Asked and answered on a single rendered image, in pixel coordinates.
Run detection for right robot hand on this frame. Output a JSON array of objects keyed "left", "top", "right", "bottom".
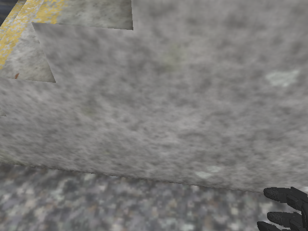
[{"left": 257, "top": 187, "right": 308, "bottom": 231}]

